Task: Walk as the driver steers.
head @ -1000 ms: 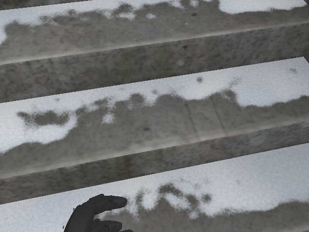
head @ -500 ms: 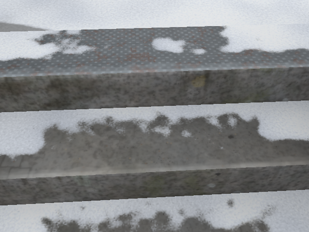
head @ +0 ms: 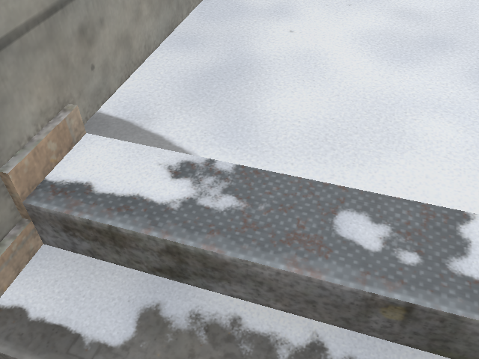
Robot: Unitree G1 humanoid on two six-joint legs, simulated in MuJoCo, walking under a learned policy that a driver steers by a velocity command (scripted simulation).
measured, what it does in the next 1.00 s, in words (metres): climbs: left foot 0.17 m higher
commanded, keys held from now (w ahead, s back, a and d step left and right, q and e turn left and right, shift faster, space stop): w+q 0.32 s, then q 0.08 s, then e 0.60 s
